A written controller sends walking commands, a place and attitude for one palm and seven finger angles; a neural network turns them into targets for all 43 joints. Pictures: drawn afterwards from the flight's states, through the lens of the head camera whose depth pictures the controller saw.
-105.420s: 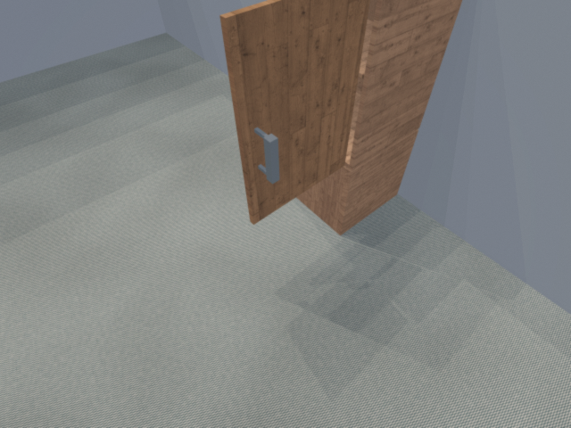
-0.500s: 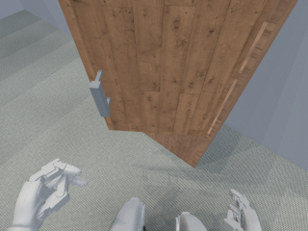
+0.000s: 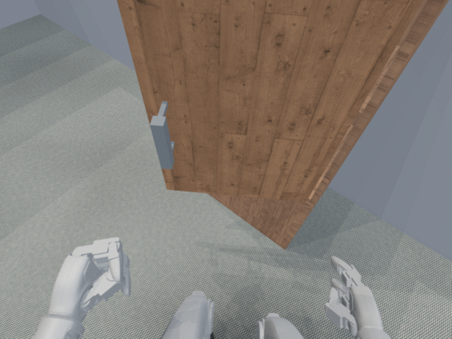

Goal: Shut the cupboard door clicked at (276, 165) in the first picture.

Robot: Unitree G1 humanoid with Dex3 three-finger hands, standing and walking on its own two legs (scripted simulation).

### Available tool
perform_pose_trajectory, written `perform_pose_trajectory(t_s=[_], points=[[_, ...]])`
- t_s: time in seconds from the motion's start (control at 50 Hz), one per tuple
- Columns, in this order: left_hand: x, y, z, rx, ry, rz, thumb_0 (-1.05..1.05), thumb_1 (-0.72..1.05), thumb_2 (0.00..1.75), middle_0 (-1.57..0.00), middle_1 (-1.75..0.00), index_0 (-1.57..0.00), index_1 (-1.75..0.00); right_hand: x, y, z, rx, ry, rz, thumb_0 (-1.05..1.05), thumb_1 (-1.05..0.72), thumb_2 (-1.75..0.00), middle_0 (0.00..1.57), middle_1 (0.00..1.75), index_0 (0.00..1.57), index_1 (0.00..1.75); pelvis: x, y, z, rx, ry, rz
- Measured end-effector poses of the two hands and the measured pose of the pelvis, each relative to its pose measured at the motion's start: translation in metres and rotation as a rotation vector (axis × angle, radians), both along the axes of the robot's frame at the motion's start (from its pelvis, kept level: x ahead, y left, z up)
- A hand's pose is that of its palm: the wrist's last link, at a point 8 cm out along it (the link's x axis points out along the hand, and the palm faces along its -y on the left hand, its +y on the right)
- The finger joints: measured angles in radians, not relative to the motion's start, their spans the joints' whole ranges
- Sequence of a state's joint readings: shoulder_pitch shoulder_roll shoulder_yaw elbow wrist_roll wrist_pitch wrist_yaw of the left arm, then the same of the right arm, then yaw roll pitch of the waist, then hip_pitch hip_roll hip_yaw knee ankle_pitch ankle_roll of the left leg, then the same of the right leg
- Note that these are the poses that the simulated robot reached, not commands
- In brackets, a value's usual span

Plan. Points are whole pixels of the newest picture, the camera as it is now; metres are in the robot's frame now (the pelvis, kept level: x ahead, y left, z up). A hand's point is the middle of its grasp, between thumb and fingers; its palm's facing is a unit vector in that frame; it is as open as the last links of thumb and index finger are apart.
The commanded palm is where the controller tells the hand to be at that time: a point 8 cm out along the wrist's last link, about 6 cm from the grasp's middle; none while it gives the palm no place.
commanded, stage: raise the hand and make a fist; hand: left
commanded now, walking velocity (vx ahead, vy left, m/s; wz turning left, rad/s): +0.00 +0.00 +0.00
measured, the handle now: (165, 136) +0.49 +0.17 +0.04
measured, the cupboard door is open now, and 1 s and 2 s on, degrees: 34 34 34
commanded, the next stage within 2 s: bring the fist close to the handle in 0.54 s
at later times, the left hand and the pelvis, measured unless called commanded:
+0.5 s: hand (129, 255) +0.24 +0.18 +0.05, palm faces +0.00 -1.00 -0.04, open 3.1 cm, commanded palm +0.21 +0.23 +0.05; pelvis +0.01 -0.01 -0.01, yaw +0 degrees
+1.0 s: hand (151, 232) +0.28 +0.16 +0.03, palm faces -0.09 -1.00 -0.01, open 3.1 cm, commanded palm +0.28 +0.21 +0.05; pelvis +0.00 -0.01 -0.01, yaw -1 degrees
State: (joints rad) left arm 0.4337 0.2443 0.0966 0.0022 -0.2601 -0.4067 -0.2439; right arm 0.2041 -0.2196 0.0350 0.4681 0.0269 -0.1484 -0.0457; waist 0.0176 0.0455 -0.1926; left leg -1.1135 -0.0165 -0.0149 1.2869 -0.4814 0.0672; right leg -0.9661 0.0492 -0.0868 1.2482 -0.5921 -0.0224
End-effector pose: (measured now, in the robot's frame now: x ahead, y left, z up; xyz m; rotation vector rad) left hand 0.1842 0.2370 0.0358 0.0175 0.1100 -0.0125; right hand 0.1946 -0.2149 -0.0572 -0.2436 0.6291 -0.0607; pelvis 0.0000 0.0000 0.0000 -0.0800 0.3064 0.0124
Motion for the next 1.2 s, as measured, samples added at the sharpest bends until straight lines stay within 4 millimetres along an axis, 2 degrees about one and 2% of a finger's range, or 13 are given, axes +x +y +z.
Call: perform_pose_trajectory(t_s=[0.06,0.2,0.36,0.5,0.66,0.76,0.84,0.98,1.12,1.2], points=[[0.004,-0.004,-0.006,-0.010,-0.003,-0.028,0.01,0.91,0.90,-1.28,-1.47,-1.28,-1.48,-0.002,-0.002,-0.002,-0.020,0.011,0.010,0.01,-0.90,-0.90,0.21,0.31,0.20,0.30,0.000,-0.001,-0.003,-0.003,0.005,0.000],[0.022,0.004,0.020,0.029,-0.152,0.009,0.01,0.90,0.90,-1.30,-1.49,-1.30,-1.50,-0.011,-0.014,-0.012,-0.033,0.065,-0.007,0.01,-0.90,-0.90,0.21,0.31,0.20,0.30,0.003,-0.004,-0.005,-0.005,0.009,-0.001],[0.023,-0.009,0.000,-0.008,0.021,-0.031,0.01,0.91,0.90,-1.30,-1.50,-1.30,-1.50,-0.017,-0.025,-0.010,-0.020,0.088,-0.056,0.01,-0.91,-0.90,0.21,0.30,0.20,0.30,0.010,-0.007,0.002,0.010,0.013,-0.013],[0.030,-0.008,0.014,0.018,-0.138,0.011,0.01,0.90,0.90,-1.30,-1.50,-1.30,-1.50,-0.013,-0.034,-0.017,-0.043,0.095,-0.044,0.01,-0.91,-0.90,0.20,0.30,0.20,0.30,0.011,-0.012,-0.006,0.010,0.020,-0.011],[0.028,-0.017,0.001,-0.007,-0.022,-0.037,0.01,0.90,0.90,-1.30,-1.50,-1.30,-1.50,-0.007,-0.030,-0.017,-0.006,0.087,-0.056,0.01,-0.91,-0.90,0.20,0.30,0.20,0.30,0.012,-0.013,-0.004,0.019,0.017,-0.017],[0.028,-0.013,0.011,0.011,-0.092,-0.002,0.01,0.90,0.90,-1.30,-1.50,-1.30,-1.50,-0.005,-0.028,-0.015,-0.016,0.073,-0.039,0.01,-0.91,-0.90,0.20,0.30,0.20,0.30,0.011,-0.014,-0.004,0.016,0.013,-0.013],[0.041,-0.010,0.013,0.019,-0.160,0.005,0.01,0.90,0.90,-1.31,-1.50,-1.30,-1.50,-0.006,-0.029,-0.021,-0.025,0.082,-0.023,0.01,-0.91,-0.90,0.20,0.30,0.20,0.30,0.007,-0.014,-0.009,0.009,0.018,-0.007],[0.076,-0.024,-0.004,-0.011,-0.082,-0.075,0.01,0.90,0.90,-1.31,-1.50,-1.31,-1.50,-0.020,-0.031,-0.026,-0.028,0.129,-0.049,0.01,-0.91,-0.90,0.21,0.30,0.20,0.30,0.004,-0.012,-0.009,0.007,0.024,-0.011],[0.107,-0.021,0.016,0.006,-0.137,-0.019,0.01,0.90,0.90,-1.30,-1.50,-1.30,-1.50,-0.039,-0.034,-0.024,-0.023,0.190,-0.080,0.01,-0.91,-0.90,0.20,0.30,0.20,0.30,0.008,-0.009,0.001,0.014,0.025,-0.020],[0.119,-0.023,0.015,0.013,-0.115,-0.017,0.01,0.90,0.90,-1.30,-1.50,-1.30,-1.50,-0.047,-0.036,-0.025,-0.017,0.229,-0.089,0.01,-0.91,-0.90,0.20,0.30,0.20,0.30,0.011,-0.008,0.005,0.020,0.028,-0.023]])
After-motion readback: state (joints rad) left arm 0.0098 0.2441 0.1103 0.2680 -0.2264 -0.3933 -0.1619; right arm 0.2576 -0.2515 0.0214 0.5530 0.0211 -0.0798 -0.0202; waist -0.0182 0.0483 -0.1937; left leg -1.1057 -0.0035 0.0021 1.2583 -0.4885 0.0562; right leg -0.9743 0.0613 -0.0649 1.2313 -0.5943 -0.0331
